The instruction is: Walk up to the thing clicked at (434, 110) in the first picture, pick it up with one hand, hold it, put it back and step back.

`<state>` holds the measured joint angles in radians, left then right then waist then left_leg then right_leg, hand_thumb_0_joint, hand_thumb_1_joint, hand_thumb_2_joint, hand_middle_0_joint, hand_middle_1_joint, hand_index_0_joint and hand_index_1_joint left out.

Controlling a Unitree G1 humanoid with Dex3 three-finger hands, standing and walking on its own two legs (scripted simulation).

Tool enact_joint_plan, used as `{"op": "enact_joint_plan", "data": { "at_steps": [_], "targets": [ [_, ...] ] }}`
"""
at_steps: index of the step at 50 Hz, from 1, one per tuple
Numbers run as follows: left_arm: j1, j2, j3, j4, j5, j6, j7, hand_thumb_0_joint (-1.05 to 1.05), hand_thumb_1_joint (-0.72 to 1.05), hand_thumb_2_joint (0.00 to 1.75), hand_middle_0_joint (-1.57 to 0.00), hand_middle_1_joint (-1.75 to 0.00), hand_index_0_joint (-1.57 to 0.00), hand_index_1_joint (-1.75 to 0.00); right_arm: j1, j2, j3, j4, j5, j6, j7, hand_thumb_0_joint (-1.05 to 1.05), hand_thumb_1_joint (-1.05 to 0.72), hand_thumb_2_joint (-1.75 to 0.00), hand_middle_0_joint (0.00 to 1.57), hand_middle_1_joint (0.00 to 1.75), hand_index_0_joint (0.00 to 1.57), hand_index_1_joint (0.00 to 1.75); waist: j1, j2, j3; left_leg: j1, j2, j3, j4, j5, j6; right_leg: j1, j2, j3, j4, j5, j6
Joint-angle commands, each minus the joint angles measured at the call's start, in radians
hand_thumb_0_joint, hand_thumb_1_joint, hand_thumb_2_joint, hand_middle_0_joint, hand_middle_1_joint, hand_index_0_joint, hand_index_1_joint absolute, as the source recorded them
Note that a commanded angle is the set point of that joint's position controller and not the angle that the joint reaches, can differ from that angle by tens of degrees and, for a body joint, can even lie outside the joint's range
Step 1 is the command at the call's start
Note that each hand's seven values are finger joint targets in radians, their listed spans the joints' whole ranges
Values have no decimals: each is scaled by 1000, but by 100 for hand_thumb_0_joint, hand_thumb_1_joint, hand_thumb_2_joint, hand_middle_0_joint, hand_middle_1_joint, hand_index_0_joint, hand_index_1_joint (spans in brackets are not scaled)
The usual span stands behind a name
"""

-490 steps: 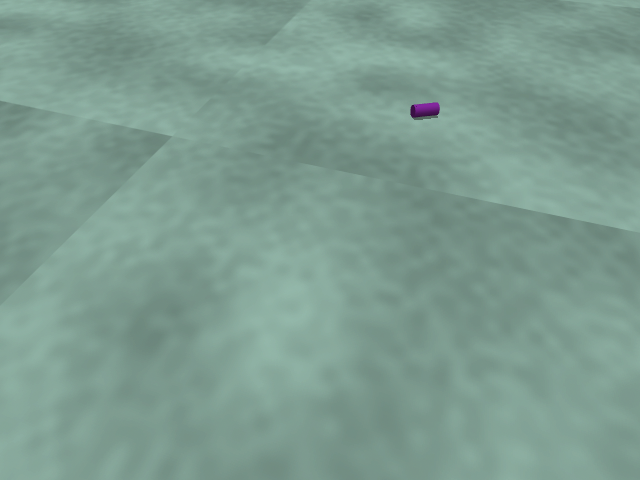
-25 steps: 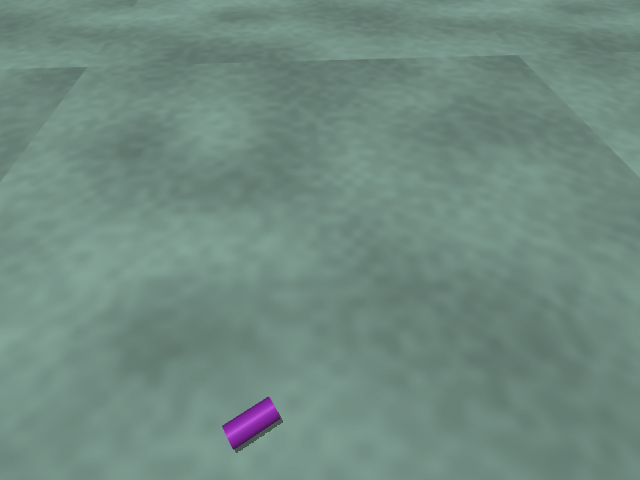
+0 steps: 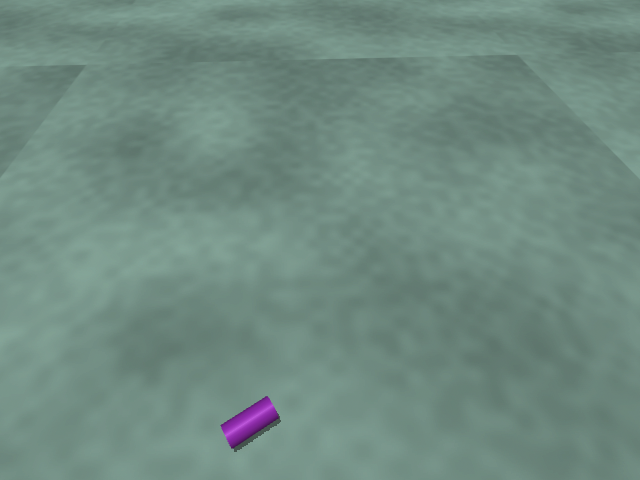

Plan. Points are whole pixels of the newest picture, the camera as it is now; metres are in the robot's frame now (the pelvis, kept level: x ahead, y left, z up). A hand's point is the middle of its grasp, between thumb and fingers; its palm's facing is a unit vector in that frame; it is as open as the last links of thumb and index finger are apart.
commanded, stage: stand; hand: left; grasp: from above
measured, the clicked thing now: (250, 421) +0.41 +0.22 -0.75
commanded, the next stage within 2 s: rise first in 0.68 s
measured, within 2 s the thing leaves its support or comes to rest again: neither
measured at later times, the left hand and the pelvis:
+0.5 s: hand out of the picture +0.07 +0.26 -0.16, palm faces -0.02 -0.94 -0.34, open 7.4 cm; pelvis +0.00 +0.00 +0.00, yaw +0 degrees
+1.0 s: hand out of the picture +0.15 +0.25 -0.17, palm faces -0.01 -0.94 -0.33, open 8.8 cm; pelvis -0.02 +0.00 -0.02, yaw +1 degrees
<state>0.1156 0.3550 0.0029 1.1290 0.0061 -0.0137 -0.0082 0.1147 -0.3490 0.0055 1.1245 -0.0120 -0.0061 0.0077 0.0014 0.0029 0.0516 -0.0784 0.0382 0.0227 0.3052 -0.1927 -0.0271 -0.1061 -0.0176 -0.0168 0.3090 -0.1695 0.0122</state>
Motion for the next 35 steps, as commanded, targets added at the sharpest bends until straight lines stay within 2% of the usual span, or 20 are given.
{"op": "enact_joint_plan", "data": {
  "at_steps": [1,6,13,21,29,35],
  "targets": [
    [-36,217,38,-55,3,-16,17,0,90,90,-20,-30,-20,-30,-29,-211,-43,-55,2,-22,-16,0,-90,-90,20,30,20,30,-5,13,-79,2,104,-76,-46,154,38,11,-122,89,-37,162,-34],
    [-32,215,37,-54,2,-18,17,0,90,90,-20,-30,-20,-30,-32,-216,-45,-56,3,-22,-16,0,-90,-90,20,30,20,30,-1,-2,-80,8,108,-80,-42,171,39,12,-119,84,-39,162,-31],
    [-28,215,36,-52,3,-16,18,0,90,90,-20,-30,-20,-30,-29,-215,-45,-52,3,-20,-15,0,-90,-90,20,30,20,30,-1,-7,-61,-10,103,-83,-51,129,36,2,-116,84,-48,115,-29],
    [-35,213,35,-58,0,-19,18,0,90,90,-20,-30,-20,-30,-28,-216,-45,-53,2,-23,-15,0,-90,-90,20,30,20,30,-1,7,-88,3,108,-82,-41,189,40,28,-124,86,-36,185,-33],
    [-35,210,35,-57,2,-16,18,0,90,90,-20,-30,-20,-30,-23,-218,-46,-52,1,-24,-17,0,-90,-90,20,30,20,30,-2,10,-80,-3,104,-77,-48,168,39,19,-122,84,-34,163,-33],
    [-31,214,35,-57,4,-18,19,0,90,90,-20,-30,-20,-30,-31,-216,-48,-56,3,-25,-17,0,-90,-90,20,30,20,30,-1,-7,-97,23,110,-80,-36,229,40,28,-124,79,-22,220,-33]
  ]
}}
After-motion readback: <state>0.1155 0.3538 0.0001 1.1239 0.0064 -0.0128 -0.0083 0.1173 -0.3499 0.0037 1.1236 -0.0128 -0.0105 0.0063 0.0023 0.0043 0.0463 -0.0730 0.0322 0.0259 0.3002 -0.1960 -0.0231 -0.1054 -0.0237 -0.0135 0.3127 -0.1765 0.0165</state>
